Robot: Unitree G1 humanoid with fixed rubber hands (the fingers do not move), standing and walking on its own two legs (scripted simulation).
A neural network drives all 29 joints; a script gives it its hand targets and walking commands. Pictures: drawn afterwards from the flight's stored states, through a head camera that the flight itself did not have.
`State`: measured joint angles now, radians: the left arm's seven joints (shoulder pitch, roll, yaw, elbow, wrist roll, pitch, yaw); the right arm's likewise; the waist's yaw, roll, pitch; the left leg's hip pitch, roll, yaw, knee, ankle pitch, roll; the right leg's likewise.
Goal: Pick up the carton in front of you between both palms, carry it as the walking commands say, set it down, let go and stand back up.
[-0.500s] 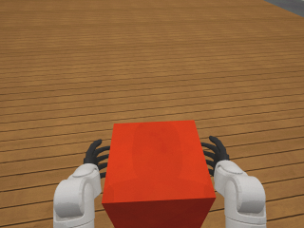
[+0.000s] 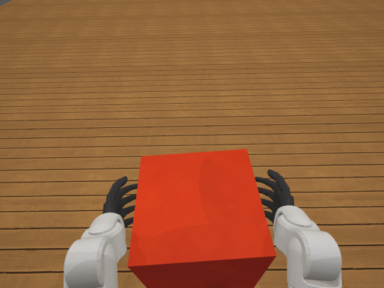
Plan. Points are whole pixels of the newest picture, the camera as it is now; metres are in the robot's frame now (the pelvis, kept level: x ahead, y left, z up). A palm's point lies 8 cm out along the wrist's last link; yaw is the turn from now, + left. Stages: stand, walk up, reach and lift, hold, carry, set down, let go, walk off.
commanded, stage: carry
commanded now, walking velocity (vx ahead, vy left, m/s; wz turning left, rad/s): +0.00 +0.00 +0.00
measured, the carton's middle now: (199, 227) +0.25 +0.01 +0.01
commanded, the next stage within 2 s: none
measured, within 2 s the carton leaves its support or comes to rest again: neither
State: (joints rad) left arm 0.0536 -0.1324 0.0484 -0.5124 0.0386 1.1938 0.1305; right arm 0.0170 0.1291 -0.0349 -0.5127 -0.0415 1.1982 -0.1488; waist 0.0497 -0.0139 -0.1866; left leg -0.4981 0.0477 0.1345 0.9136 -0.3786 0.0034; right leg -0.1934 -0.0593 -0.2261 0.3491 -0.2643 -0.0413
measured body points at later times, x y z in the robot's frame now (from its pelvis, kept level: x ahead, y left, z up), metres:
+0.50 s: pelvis +0.25 +0.04 -0.01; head +0.25 +0.05 +0.44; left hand +0.51 +0.17 +0.06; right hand +0.49 -0.13 +0.07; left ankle +0.32 +0.09 -0.75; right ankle +0.26 -0.08 -0.74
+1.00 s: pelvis +0.33 +0.01 -0.02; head +0.32 +0.01 +0.43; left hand +0.59 +0.15 +0.06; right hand +0.59 -0.15 +0.07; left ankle +0.32 +0.09 -0.75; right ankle +0.27 -0.09 -0.75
